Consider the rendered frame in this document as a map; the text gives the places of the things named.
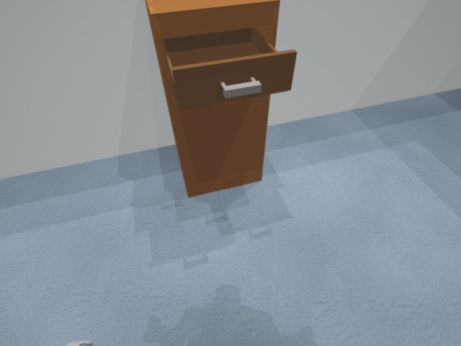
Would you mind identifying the drawer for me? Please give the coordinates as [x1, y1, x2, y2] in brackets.
[161, 27, 297, 110]

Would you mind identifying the cabinet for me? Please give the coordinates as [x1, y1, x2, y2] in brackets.
[145, 0, 280, 198]

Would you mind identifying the handle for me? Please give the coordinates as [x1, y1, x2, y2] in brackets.
[221, 77, 261, 98]

